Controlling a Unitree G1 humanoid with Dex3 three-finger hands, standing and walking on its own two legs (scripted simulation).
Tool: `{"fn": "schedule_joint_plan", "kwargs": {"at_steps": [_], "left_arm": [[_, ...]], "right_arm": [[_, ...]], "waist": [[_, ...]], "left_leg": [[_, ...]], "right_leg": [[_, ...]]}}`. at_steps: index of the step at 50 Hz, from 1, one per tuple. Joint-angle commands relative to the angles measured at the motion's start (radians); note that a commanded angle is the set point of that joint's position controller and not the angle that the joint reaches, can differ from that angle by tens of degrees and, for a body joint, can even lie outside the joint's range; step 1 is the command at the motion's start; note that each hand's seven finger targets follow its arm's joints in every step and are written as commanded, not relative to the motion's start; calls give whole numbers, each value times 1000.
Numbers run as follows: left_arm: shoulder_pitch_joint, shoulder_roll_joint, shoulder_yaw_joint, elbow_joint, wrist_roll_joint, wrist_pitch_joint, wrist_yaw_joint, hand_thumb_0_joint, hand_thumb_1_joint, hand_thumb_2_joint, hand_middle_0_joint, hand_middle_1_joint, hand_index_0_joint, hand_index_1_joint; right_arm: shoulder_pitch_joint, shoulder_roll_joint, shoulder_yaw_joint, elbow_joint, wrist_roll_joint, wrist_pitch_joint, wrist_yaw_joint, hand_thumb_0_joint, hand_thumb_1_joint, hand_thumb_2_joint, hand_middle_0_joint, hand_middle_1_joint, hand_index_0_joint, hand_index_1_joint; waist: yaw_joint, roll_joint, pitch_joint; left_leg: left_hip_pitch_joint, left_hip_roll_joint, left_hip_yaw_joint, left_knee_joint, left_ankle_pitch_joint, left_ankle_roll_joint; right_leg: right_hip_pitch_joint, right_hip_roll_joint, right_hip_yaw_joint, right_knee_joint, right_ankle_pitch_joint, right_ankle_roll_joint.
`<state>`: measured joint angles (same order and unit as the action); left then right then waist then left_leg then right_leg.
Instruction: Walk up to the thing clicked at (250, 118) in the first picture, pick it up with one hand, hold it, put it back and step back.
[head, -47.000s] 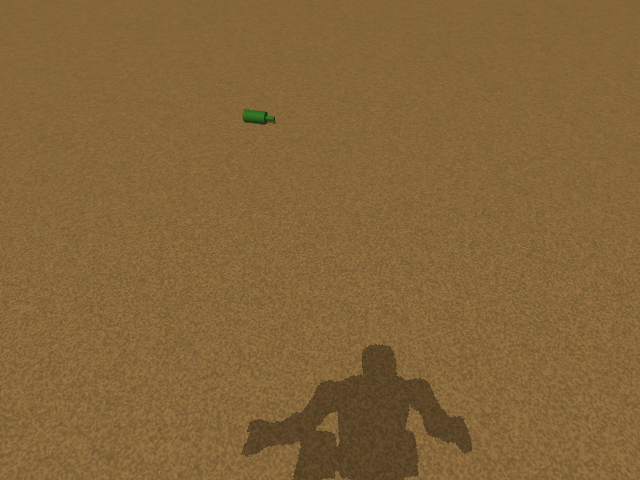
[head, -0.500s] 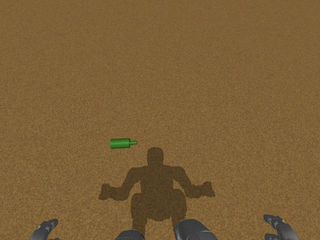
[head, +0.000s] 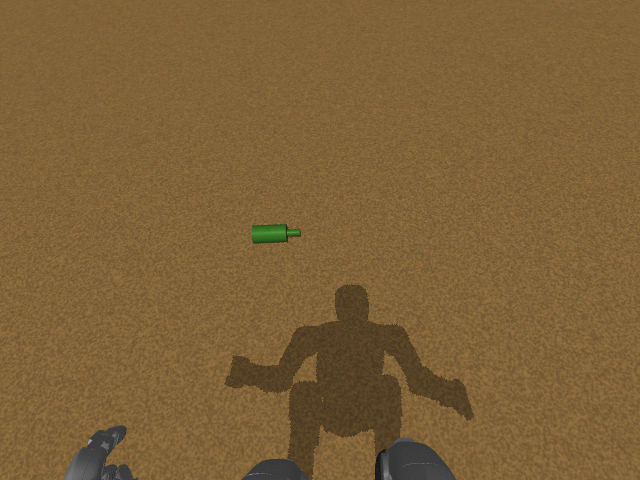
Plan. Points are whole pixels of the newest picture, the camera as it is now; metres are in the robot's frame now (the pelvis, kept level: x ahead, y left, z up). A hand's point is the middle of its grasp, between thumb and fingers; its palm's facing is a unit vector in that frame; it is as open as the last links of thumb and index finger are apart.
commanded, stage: step back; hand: left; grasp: from above
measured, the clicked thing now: (276, 233) +0.92 +0.21 -0.72
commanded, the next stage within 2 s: stand in 1.50 s
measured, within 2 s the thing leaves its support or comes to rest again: neither
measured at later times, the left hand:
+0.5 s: hand out of the picture -0.10 +0.27 -0.14, palm faces -0.05 -0.91 -0.41, open 7.4 cm
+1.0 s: hand out of the picture -0.11 +0.28 -0.13, palm faces +0.00 -0.93 -0.37, open 7.4 cm
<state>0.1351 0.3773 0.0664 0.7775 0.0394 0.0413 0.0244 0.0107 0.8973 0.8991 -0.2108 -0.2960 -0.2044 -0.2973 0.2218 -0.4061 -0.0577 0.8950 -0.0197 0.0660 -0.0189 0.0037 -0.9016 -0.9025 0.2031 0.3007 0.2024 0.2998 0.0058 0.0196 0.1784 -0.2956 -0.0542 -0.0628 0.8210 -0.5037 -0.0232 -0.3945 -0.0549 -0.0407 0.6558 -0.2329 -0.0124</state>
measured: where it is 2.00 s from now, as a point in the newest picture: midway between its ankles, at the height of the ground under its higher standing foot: outside the picture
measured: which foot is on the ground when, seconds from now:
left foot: up 0.00-0.02, down 0.04-0.40, up 0.42-0.60, down 0.62-1.00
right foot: down 0.00-0.06, up 0.08-0.34, down 0.36-1.00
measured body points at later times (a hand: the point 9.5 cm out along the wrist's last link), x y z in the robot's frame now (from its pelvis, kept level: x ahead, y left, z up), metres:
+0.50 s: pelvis -0.17 +0.00 +0.00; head -0.14 -0.01 +0.45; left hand -0.10 +0.32 -0.11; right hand -0.06 -0.31 -0.11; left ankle -0.11 +0.14 -0.69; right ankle -0.17 -0.11 -0.72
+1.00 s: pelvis -0.19 +0.01 +0.01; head -0.19 +0.01 +0.46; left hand -0.11 +0.32 -0.11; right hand -0.14 -0.30 -0.12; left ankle -0.18 +0.13 -0.70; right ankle -0.17 -0.11 -0.72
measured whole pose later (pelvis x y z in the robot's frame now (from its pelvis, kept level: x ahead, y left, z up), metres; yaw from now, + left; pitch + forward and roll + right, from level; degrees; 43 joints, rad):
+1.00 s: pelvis -0.19 +0.01 +0.01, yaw -1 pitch -3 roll -1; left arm 0.20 0.36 0.06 1.00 0.04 -0.03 -0.02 0.01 0.90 0.90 -0.21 -0.30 -0.20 -0.30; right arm 0.23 -0.37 -0.05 1.00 -0.03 0.01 0.01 0.00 -0.90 -0.90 0.21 0.30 0.20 0.30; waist 0.02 0.03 0.04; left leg -0.32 -0.02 -0.07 0.80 -0.46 0.00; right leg -0.22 0.01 -0.03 0.52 -0.26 -0.03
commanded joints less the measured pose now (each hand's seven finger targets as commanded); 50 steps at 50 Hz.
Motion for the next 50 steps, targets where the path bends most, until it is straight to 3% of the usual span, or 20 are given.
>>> {"fn": "schedule_joint_plan", "kwargs": {"at_steps": [1, 3, 4, 8, 13, 17, 18, 19, 20, 23, 27, 30, 31, 33, 34, 43, 44, 46, 48, 50], "left_arm": [[-7, 256, 60, -65, -20, -1, 13, 0, 900, 900, -200, -300, -200, -300], [-26, 193, 37, -86, -30, -8, 14, 0, 900, 900, -200, -300, -200, -300], [-95, 228, 66, -80, -17, -7, 25, 0, 900, 900, -200, -300, -200, -300], [26, 203, 59, -7, -41, 2, 16, 0, 900, 900, -200, -300, -200, -300], [15, 180, 46, 2, -22, -25, 3, 0, 900, 900, -200, -300, -200, -300], [145, 180, 48, 87, -6, -61, 3, 0, 900, 900, -200, -300, -200, -300], [146, 231, 64, 97, 8, -70, 5, 0, 900, 900, -200, -300, -200, -300], [109, 324, 87, 73, 10, -74, 3, 0, 900, 900, -200, -300, -200, -300], [38, 381, 94, 52, 12, -72, 4, 0, 900, 900, -200, -300, -200, -300], [-57, 268, 68, 45, 3, -83, 7, 0, 900, 900, -200, -300, -200, -300], [32, 274, 73, 74, 15, -82, -7, 0, 900, 900, -200, -300, -200, -300], [2, 270, 60, 78, 7, -64, -21, 0, 900, 900, -200, -300, -200, -300], [25, 233, 41, 81, 5, -58, -24, 0, 900, 900, -200, -300, -200, -300], [-3, 179, 25, 95, -26, -56, -24, 0, 900, 900, -200, -300, -200, -300], [-28, 243, 45, 96, -15, -58, -22, 0, 900, 900, -200, -300, -200, -300], [88, 182, 41, 193, -9, -87, -26, 0, 900, 900, -200, -300, -200, -300], [112, 213, 53, 200, -1, -91, -19, 0, 900, 900, -200, -300, -200, -300], [125, 325, 77, 197, 4, -98, -18, 0, 900, 900, -200, -300, -200, -300], [39, 297, 75, 152, -4, -106, -15, 0, 900, 900, -200, -300, -200, -300], [12, 271, 68, 150, -4, -111, -15, 0, 900, 900, -200, -300, -200, -300]], "right_arm": [[112, -168, -55, -40, -6, -34, 0, 0, -900, -900, 200, 300, 200, 300], [6, -324, -83, -79, -15, -30, 12, 0, -900, -900, 200, 300, 200, 300], [-24, -354, -91, -96, -19, -34, 13, 0, -900, -900, 200, 300, 200, 300], [-140, -231, -46, -110, -20, -45, -10, 0, -900, -900, 200, 300, 200, 300], [-56, -211, -53, -102, -26, -37, 0, 0, -900, -900, 200, 300, 200, 300], [-93, -223, -48, -94, -7, -17, 10, 0, -900, -900, 200, 300, 200, 300], [-74, -161, -30, -94, -6, -20, 13, 0, -900, -900, 200, 300, 200, 300], [-119, -121, -19, -122, -3, -25, 12, 0, -900, -900, 200, 300, 200, 300], [-160, -170, -40, -111, -6, -21, 2, 0, -900, -900, 200, 300, 200, 300], [-90, -176, -44, -54, 12, -37, 11, 0, -900, -900, 200, 300, 200, 300], [-107, -158, -37, -48, -9, -58, 25, 0, -900, -900, 200, 300, 200, 300], [-42, -142, -44, -5, -10, -85, 31, 0, -900, -900, 200, 300, 200, 300], [-10, -156, -56, 17, -16, -95, 25, 0, -900, -900, 200, 300, 200, 300], [-16, -271, -69, 13, -24, -105, 20, 0, -900, -900, 200, 300, 200, 300], [-37, -285, -75, 2, -23, -110, 23, 0, -900, -900, 200, 300, 200, 300], [-95, -167, -36, 3, -4, -88, 27, 0, -900, -900, 200, 300, 200, 300], [-94, -144, -28, -6, -1, -86, 26, 0, -900, -900, 200, 300, 200, 300], [-91, -139, -32, -2, -8, -80, 19, 0, -900, -900, 200, 300, 200, 300], [-38, -173, -40, 20, -8, -90, 21, 0, -900, -900, 200, 300, 200, 300], [-18, -157, -41, 40, -9, -96, 26, 0, -900, -900, 200, 300, 200, 300]], "waist": [[-26, -172, -268], [-17, 209, -230], [-69, 225, -193], [36, 87, -163], [-36, 150, -201], [19, 118, -268], [12, 1, -257], [35, -187, -195], [58, -213, -143], [-10, -85, -109], [53, -182, -121], [13, -179, -130], [-5, -124, -154], [-25, 141, -148], [-29, 77, -90], [42, 86, -144], [55, 21, -161], [68, -172, -92], [35, -88, -35], [22, -101, -78]], "left_leg": [[96, 23, 62, -390, 242, 56], [100, 374, -382, -476, 421, 245], [-63, 468, -491, -523, 462, 358], [3, 302, -170, -376, 695, 251], [174, 286, -165, -354, 575, 259], [79, 245, -109, -242, 365, 177], [-104, 178, -81, -141, 217, 123], [-266, 31, -28, -66, 12, 48], [-120, 51, -101, 109, -74, 21], [-122, 1, -97, 189, 63, 19], [-143, 25, -22, -45, 13, 9], [80, 18, 72, -394, 82, 26], [201, 30, 21, -471, 140, 44], [149, 353, -508, -627, -301, 198], [25, 378, -522, -644, -321, 243], [-88, 185, -131, -419, 20, 104], [-194, 143, -98, -343, -8, 73], [-285, 16, -24, 14, -65, 35], [-271, 72, -62, 66, 17, 33], [-202, 94, -63, -4, 59, 27]], "right_leg": [[200, -175, 219, -68, 251, -102], [-73, 86, -10, 196, -245, 4], [-28, 96, 103, 436, -429, 17], [-67, 134, 191, 599, -282, -4], [-20, 86, 89, 195, -295, 32], [266, 93, 36, -316, -65, -17], [362, -14, 252, -325, -99, -45], [277, -221, 525, -370, -216, -142], [-15, -363, 639, -402, -264, -267], [43, -196, 337, -285, -53, -188], [163, -160, 326, -311, -343, -154], [93, -153, 274, -268, -359, -135], [35, -112, 221, -175, -280, -103], [-136, 44, 37, 83, -313, -3], [-72, 16, 108, 176, -319, -8], [325, 71, 14, -265, -57, -22], [416, 23, 115, -273, -109, -43], [282, -288, 556, -489, -636, -180], [218, -310, 519, -469, -485, -224], [212, -251, 378, -429, -311, -184]]}}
